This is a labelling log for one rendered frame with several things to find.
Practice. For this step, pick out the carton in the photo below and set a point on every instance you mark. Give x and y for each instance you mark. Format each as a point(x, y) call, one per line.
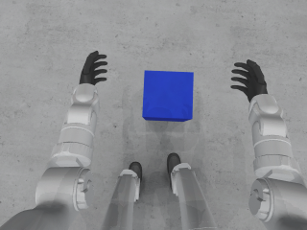
point(168, 96)

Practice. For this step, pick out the robot right upper arm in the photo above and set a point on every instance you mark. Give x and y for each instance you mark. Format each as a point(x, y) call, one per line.
point(279, 204)

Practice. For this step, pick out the robot left hand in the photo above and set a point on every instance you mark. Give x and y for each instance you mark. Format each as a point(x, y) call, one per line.
point(89, 73)

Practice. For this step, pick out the robot right foot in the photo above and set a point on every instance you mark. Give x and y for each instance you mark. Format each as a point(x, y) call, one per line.
point(172, 160)

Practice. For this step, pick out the robot left forearm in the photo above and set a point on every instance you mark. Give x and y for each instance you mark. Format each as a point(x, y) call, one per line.
point(74, 148)

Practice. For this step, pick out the robot left upper arm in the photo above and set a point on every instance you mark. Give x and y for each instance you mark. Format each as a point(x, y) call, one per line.
point(61, 194)

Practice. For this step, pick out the robot left foot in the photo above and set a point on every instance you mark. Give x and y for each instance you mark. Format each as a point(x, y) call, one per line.
point(137, 168)

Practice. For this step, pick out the robot right hand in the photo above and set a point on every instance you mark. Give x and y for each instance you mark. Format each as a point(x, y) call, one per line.
point(255, 81)

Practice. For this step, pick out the robot foot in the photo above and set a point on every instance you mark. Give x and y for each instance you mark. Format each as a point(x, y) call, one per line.
point(137, 168)
point(172, 160)

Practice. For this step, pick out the robot right forearm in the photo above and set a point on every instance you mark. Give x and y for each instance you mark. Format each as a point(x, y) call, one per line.
point(271, 141)

